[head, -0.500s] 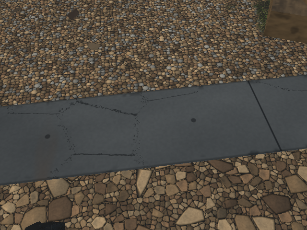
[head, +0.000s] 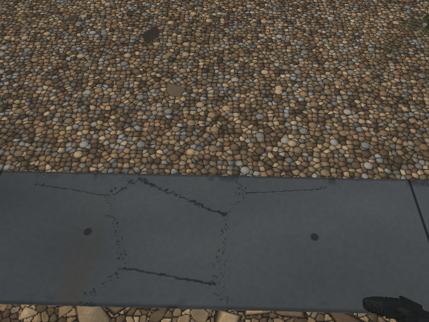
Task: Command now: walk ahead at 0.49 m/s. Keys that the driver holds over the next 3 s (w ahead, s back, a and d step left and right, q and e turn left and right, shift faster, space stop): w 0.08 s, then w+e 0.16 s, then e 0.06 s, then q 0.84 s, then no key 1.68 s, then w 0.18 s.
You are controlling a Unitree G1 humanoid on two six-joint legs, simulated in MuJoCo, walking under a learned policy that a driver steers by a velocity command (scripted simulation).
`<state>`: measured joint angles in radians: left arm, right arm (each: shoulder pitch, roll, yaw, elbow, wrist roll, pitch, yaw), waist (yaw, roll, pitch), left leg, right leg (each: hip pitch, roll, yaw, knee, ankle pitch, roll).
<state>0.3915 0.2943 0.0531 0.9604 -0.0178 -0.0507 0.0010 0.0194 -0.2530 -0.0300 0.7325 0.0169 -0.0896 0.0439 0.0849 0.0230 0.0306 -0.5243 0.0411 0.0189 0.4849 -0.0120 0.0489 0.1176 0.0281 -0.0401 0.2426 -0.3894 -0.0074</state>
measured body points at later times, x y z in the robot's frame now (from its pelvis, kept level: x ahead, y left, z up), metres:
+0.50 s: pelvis +0.27 +0.00 +0.00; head +0.30 -0.01 +0.45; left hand +0.48 +0.22 -0.09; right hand +0.27 -0.28 -0.14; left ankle +0.16 +0.12 -0.73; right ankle +0.40 -0.12 -0.73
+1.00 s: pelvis +0.32 +0.02 +0.01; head +0.35 +0.06 +0.45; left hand +0.43 +0.33 -0.12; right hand +0.47 -0.25 -0.09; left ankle +0.32 +0.11 -0.73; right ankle +0.38 -0.12 -0.68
